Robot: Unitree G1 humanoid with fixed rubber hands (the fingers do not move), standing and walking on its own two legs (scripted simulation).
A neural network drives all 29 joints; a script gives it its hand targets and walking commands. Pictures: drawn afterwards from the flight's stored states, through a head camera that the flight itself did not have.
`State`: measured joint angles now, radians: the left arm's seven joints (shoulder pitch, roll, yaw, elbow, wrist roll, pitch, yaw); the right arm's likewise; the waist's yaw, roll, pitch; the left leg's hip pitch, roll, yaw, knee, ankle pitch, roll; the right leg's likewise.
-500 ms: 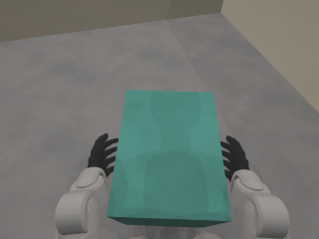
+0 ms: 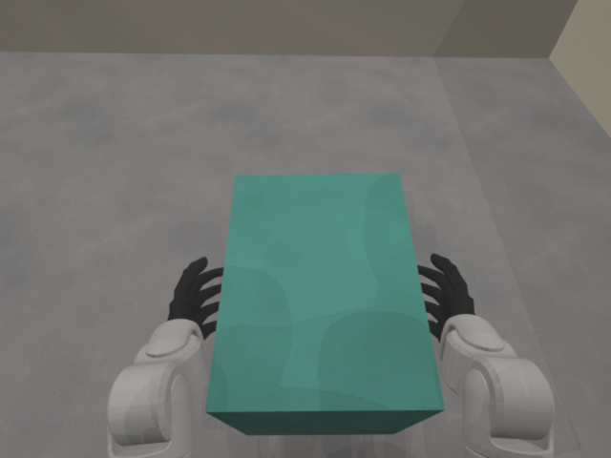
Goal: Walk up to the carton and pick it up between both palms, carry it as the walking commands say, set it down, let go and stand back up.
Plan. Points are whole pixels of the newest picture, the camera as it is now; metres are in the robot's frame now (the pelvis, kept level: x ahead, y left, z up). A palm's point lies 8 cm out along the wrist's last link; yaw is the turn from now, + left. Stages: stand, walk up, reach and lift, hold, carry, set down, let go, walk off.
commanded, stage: carry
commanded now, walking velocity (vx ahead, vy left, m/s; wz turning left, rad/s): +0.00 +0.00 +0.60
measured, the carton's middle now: (318, 311) +0.29 -0.01 +0.02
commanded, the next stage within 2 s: none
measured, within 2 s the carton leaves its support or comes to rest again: neither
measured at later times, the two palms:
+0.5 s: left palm (64, 387) +0.18 +0.24 +0.11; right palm (361, 316) +0.24 -0.05 +0.12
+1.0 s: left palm out of the picture +0.08 +0.23 +0.11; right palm (340, 336) +0.23 -0.02 +0.10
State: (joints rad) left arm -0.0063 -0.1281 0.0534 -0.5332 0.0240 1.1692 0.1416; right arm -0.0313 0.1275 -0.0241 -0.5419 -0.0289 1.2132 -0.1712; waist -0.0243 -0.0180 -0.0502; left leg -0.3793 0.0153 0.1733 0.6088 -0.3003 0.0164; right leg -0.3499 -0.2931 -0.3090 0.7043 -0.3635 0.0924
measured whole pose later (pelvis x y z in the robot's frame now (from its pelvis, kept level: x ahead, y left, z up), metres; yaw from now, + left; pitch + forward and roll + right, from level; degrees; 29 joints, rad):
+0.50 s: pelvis -0.03 +0.04 +0.03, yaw +14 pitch +4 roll -4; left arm -0.06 -0.13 0.03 -0.49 0.03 1.20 0.16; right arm 0.00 0.13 -0.05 -0.53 -0.04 1.19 -0.15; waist 0.00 0.03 -0.06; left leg -0.36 -0.07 -0.07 0.41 -0.11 0.11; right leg -0.49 -0.04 -0.05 0.95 -0.42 0.09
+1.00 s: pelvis -0.07 -0.02 +0.02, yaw +33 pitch +3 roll +5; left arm -0.05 -0.13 0.06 -0.50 0.00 1.16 0.15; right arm -0.05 0.13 -0.04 -0.53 -0.03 1.21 -0.17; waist -0.04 -0.01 -0.01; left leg -0.54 0.02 0.06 0.97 -0.38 -0.02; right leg -0.23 -0.15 -0.19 0.52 -0.34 0.00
